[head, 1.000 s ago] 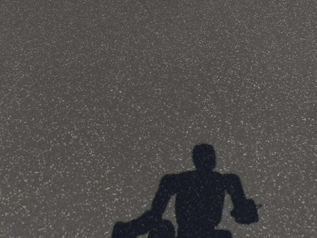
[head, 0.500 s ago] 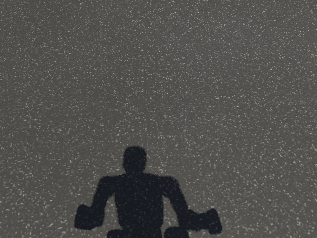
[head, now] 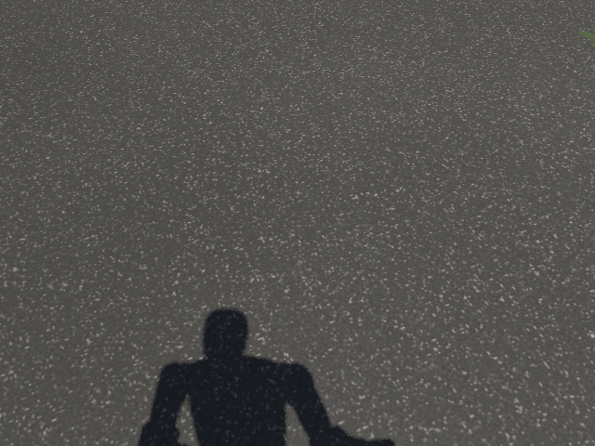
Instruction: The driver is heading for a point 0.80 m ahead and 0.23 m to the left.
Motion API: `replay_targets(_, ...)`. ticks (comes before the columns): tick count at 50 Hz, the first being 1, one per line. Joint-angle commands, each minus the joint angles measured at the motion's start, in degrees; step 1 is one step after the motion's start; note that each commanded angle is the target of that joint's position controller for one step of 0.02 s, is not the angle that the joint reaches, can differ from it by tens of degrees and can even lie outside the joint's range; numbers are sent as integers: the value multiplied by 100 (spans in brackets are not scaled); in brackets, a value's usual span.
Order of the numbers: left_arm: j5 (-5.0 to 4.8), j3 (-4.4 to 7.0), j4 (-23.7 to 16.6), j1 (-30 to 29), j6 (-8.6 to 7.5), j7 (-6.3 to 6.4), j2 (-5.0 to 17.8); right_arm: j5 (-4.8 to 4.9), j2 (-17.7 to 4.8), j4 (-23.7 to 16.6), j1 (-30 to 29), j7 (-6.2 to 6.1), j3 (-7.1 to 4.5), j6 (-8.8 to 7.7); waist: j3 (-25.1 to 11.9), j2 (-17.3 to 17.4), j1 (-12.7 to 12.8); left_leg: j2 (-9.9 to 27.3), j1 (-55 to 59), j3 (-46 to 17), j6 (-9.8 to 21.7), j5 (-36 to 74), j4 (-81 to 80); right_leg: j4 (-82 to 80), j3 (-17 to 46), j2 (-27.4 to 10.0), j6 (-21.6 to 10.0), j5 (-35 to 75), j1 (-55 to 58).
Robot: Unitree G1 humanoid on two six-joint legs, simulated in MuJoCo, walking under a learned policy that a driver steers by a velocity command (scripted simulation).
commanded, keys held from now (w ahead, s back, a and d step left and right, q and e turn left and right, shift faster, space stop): no key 0.40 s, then w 0.60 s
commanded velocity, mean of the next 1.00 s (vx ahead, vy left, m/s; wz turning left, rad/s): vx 0.19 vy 0.00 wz -0.02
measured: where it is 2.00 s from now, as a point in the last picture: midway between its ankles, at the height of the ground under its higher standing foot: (290, 357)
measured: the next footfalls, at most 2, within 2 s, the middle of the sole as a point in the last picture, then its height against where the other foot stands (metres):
left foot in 1.16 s outside the picture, level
right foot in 1.72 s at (334, 339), level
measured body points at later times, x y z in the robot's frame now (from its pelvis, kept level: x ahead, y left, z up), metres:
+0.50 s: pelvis +0.00 +0.02 +0.01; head +0.00 +0.02 +0.46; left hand +0.01 +0.27 -0.15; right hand +0.03 -0.23 -0.14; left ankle -0.02 +0.12 -0.74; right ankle +0.01 -0.08 -0.74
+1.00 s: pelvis +0.16 -0.03 +0.00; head +0.18 -0.04 +0.45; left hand +0.06 +0.20 -0.13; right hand +0.30 -0.27 -0.13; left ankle +0.27 +0.10 -0.68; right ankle +0.05 -0.10 -0.74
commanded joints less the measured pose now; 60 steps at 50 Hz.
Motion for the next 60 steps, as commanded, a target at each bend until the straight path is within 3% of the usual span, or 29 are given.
replay_targets(1,-59,140,-130,263,-101,0,565,-9,-899,-126,-68,-28,-115,-219,-177,580,361,950,323,-990,372,1446,-712,-710,745,-651,-2,377,-182)
replay_targets(2,8,146,54,192,-78,16,682,14,-630,-134,-228,41,-61,-257,-177,463,219,889,-4,-895,371,1158,-719,-788,713,-656,42,414,310)
replay_targets(3,6,182,152,125,-74,23,771,16,-528,-76,-167,68,-27,-288,-84,368,115,700,-82,-713,263,930,-747,-767,761,-710,23,571,395)
replay_targets(6,-11,191,370,141,-94,8,741,36,-537,199,44,7,-13,-312,-76,394,68,556,38,-598,195,812,-811,-731,802,-827,-6,882,406)
replay_targets(11,-33,155,827,219,-100,56,615,19,-456,482,39,-9,21,-310,28,33,46,556,86,-609,263,586,-852,-888,792,-815,77,680,268)
replay_targets(20,-42,99,1404,356,-96,99,551,16,-326,967,105,-28,103,-330,57,-54,67,511,28,-610,297,514,-905,-920,767,-862,107,665,298)
replay_targets(21,-40,92,1457,414,-90,101,539,8,-328,1028,182,-26,103,-325,-62,-38,63,454,59,-598,318,-23,-937,-904,729,-802,86,185,314)
replay_targets(24,23,168,1413,371,-35,67,671,-25,-579,1063,356,5,-13,-241,361,202,-24,465,-281,-998,666,-2592,-1028,-308,534,-445,-126,-2031,-580)
replay_targets(25,50,155,1336,240,-46,35,572,-19,-598,1103,538,13,-34,-232,578,363,-113,701,-244,-1400,845,-3063,-1246,22,440,-366,-137,-2135,-1022)
replay_targets(27,130,88,1193,61,-143,-38,266,-27,-697,1248,839,-3,-124,-265,712,848,-175,1539,18,-2413,1274,-3241,-1892,1135,-223,-321,-11,-1079,-1452)
replay_targets(28,138,117,1125,-44,-201,-63,376,-42,-667,1250,858,4,-143,-306,695,713,-190,1721,23,-2575,1381,-2934,-2057,1517,-203,-494,21,-999,-1589)
replay_targets(30,101,163,1049,-33,-313,-134,472,-57,-700,1222,737,36,-183,-407,549,536,-64,1636,190,-2291,1344,-2359,-2019,1679,-161,-635,35,-1215,-1673)
replay_targets(33,24,171,1098,305,-423,-163,293,5,-653,1175,420,70,-218,-469,574,616,234,1098,-600,-1379,1063,-1825,-1628,499,-533,-459,-12,-775,-362)
replay_targets(34,6,184,1279,758,-438,-142,227,20,-634,1138,317,79,-230,-465,531,503,414,887,-1099,-1103,986,-1804,-1279,-11,-709,-276,-12,-390,488)
replay_targets(35,11,235,1458,1252,-458,-101,317,-6,-538,1091,293,85,-214,-488,422,224,566,667,-1679,-874,886,-1757,-727,-275,-552,-255,-23,-428,1364)
replay_targets(36,78,324,1579,1876,-509,-37,648,-32,-255,945,117,116,-132,-542,251,-700,823,216,-2360,-286,681,-1496,682,-1050,838,-1221,-159,-1387,2063)
replay_targets(37,49,468,1680,2552,-511,-22,1259,-17,118,685,-2,169,-32,-603,-11,-1866,939,-411,-3360,448,492,-1719,2350,-2037,3266,-2572,-687,-3069,2452)
replay_targets(38,63,447,1740,2329,-460,-8,1105,-161,-398,619,-185,200,-151,-599,402,-1119,702,-76,-3550,37,585,-1644,3280,-2023,3590,-2812,-1005,-3272,1812)
replay_targets(39,64,379,1510,1723,-490,-41,829,-144,-374,618,-304,266,-158,-625,701,-533,417,190,-3605,-142,622,-1037,3554,-1963,3058,-2545,-927,-2865,1415)
replay_targets(40,46,343,1392,1394,-549,-63,692,-102,-230,698,-204,322,-125,-668,687,-381,246,326,-3428,-163,574,-549,3529,-2015,2487,-2253,-789,-2108,1231)
replay_targets(42,11,268,1352,1272,-648,-37,489,-151,-222,775,-130,386,-140,-665,488,-350,92,440,-3136,-7,413,6,3348,-2050,1616,-1879,-607,-610,1251)
replay_targets(45,-11,214,1558,1749,-710,-16,391,-148,-138,656,-425,396,-132,-572,330,-454,114,369,-3262,280,229,285,3251,-1839,911,-1684,-615,1380,1496)
replay_targets(50,8,156,1633,1941,-700,7,370,-72,55,114,-1688,385,-6,-529,571,-571,302,170,-2916,672,134,844,1758,-1846,345,-1481,-629,2578,1128)
replay_targets(53,14,170,1693,1997,-707,29,471,-32,2,-53,-1919,352,12,-529,593,-651,294,25,-2344,796,344,1019,1006,-1801,249,-1613,-606,3226,1233)
replay_targets(55,12,190,1686,1827,-719,39,556,-32,-145,-15,-1572,286,-48,-559,384,-626,53,-160,-1734,821,582,888,780,-1292,109,-1695,-508,4579,1468)
replay_targets(57,34,251,1655,1645,-685,63,711,-28,-369,400,-284,209,-182,-630,-338,-611,-492,-467,-506,873,821,688,537,213,-190,-1643,-350,5649,1701)
replay_targets(58,25,261,1634,1599,-660,61,729,-69,-492,697,575,161,-268,-666,-759,-486,-839,-371,608,746,956,767,264,1386,-368,-1483,-256,5034,1216)
replay_targets(59,31,210,1510,1748,-652,47,506,-187,-932,859,1428,118,-397,-676,-1334,106,-1011,879,1820,-766,1240,-131,207,3142,-592,-1191,-179,2884,117)
replay_targets(60,-67,172,1457,2321,-651,-64,-19,-198,-1238,839,1340,168,-458,-626,-1672,1274,-499,2173,2801,-3962,2179,-481,-711,5149,-438,-24,40,-1611,-1904)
